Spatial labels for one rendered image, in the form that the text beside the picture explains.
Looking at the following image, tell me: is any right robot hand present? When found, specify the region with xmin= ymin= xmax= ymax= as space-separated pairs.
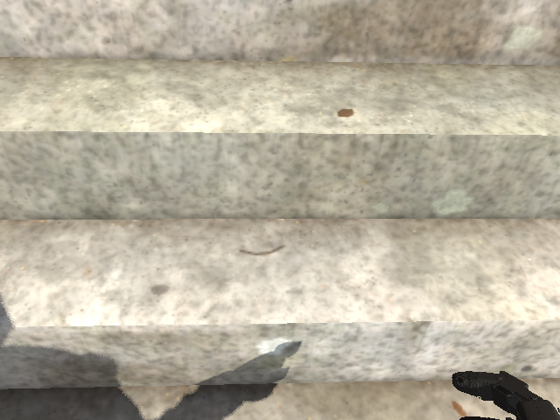
xmin=452 ymin=371 xmax=560 ymax=420

